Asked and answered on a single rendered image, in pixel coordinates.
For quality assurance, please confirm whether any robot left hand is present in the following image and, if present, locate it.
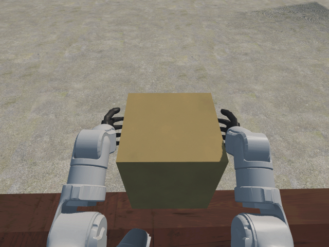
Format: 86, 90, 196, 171
101, 108, 124, 146

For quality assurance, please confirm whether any robot right hand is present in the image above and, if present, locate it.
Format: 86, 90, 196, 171
218, 109, 240, 145

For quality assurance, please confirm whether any robot left upper arm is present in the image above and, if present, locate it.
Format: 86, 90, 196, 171
47, 210, 107, 247

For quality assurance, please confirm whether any robot right upper arm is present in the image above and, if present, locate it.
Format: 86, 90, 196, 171
231, 213, 293, 247

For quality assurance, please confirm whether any robot left thigh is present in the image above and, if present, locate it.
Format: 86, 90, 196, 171
116, 228, 151, 247

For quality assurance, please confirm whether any right robot forearm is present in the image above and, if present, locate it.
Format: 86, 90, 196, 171
225, 126, 294, 247

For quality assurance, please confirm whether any left robot forearm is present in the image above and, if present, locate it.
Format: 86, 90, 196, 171
46, 124, 116, 247

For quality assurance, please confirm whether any carton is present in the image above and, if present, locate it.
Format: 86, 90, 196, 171
116, 93, 229, 209

